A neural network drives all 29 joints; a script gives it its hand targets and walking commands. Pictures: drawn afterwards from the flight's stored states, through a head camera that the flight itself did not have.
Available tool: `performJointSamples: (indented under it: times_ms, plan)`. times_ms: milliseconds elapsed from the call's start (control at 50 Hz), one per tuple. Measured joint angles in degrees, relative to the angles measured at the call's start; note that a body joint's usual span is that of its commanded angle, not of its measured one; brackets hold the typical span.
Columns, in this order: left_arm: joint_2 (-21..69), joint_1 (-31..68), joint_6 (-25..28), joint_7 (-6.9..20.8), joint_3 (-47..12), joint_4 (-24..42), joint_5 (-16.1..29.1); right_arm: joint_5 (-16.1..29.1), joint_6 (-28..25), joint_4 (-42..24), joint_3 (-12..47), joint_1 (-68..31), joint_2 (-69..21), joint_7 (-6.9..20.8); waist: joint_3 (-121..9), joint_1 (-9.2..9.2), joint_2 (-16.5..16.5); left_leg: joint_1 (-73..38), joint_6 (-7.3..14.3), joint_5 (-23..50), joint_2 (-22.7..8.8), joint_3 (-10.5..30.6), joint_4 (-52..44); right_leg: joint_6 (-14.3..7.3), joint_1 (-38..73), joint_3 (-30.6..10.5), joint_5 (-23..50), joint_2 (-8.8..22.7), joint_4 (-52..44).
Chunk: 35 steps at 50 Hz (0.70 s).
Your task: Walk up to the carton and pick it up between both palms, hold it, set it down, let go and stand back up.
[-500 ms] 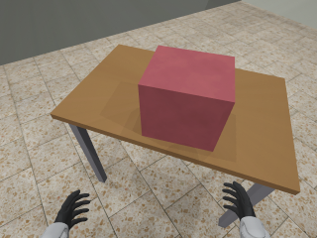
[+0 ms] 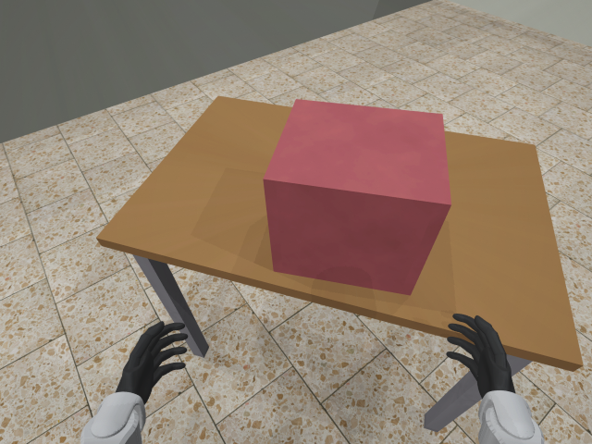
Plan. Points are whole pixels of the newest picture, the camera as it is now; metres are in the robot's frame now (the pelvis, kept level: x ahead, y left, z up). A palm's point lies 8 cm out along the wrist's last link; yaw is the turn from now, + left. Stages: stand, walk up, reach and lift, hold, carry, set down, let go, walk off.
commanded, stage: reach and lift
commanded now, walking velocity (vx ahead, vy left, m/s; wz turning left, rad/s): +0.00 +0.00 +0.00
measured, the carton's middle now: (353, 197) +0.50 -0.07 +0.03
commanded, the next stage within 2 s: none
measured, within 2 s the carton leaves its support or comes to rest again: neither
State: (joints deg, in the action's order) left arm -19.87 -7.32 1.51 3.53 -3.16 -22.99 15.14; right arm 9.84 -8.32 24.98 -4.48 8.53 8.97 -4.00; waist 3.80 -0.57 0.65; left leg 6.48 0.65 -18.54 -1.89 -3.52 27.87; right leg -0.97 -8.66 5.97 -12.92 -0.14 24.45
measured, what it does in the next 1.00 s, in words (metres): stands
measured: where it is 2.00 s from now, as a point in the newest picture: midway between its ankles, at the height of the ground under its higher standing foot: outside the picture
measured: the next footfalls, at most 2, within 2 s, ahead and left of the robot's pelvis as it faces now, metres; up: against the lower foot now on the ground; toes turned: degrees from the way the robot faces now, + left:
none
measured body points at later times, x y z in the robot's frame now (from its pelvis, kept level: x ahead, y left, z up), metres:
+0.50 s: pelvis -0.01 +0.01 +0.00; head +0.00 +0.01 +0.45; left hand +0.29 +0.23 +0.01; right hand +0.26 -0.25 +0.00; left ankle -0.03 +0.10 -0.74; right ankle +0.01 -0.11 -0.74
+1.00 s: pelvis -0.02 -0.01 +0.00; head +0.02 +0.00 +0.45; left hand +0.39 +0.21 +0.07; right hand +0.35 -0.25 +0.06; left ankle -0.03 +0.10 -0.74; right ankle +0.01 -0.11 -0.74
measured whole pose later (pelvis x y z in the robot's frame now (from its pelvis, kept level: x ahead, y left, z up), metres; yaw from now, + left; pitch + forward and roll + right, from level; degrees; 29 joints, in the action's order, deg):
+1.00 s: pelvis -0.02 -0.01 +0.00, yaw -1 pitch +6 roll -1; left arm -22.0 33.1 -2.6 3.6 -1.5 -44.8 16.7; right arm 17.9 1.1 38.6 -3.1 -26.8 15.3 -6.3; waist -2.1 2.1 0.0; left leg 17.7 0.3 -15.1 -1.5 -3.0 27.2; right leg -1.7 -20.4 4.0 -9.7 -0.7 24.4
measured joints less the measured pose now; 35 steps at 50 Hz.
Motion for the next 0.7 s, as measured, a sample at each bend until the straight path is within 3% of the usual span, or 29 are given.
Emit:
performJointSamples:
  times_ms: [220,420,480,580,700]
  plan:
    - [-0.8,4.5,5.5,0.0,-2.4,-2.7,2.6,3.3,-0.4,-0.1,-0.4,-3.9,1.6,-0.3,-0.7,1.31,1.0,1.4,0.6,-0.5,0.3,0.4,1.3,0.5,-0.9,-0.2,0.0,0.2,0.4]
    - [-1.8,11.5,10.6,0.0,-4.5,-9.2,5.0,6.0,-1.3,3.4,-0.2,-9.8,3.0,-0.6,-1.9,2.78,1.3,4.7,0.8,-0.8,0.7,1.0,3.7,0.6,-4.0,-0.2,-0.3,0.4,2.6]
    - [-1.9,14.7,9.7,-0.3,-4.9,-11.7,5.6,6.5,-0.3,5.1,0.0,-12.5,3.6,-0.5,-2.3,2.79,1.2,5.6,0.8,-0.6,0.7,0.9,4.0,0.6,-5.1,-0.5,-0.1,0.5,3.1]
    - [-0.7,20.4,6.3,-2.0,-4.2,-13.6,5.9,6.3,2.0,6.4,-0.7,-16.9,4.5,0.4,-3.7,1.19,0.7,6.7,0.8,0.4,0.8,-0.3,2.8,0.4,-7.2,-2.0,0.7,0.3,3.2]
    - [-0.2,28.8,2.1,-2.1,-3.2,-17.9,5.7,5.9,6.1,9.3,-0.8,-24.9,5.4,0.3,-5.0,1.13,-0.2,8.1,0.5,2.0,1.0,-0.6,1.1,0.1,-9.3,-2.5,1.6,0.3,2.7]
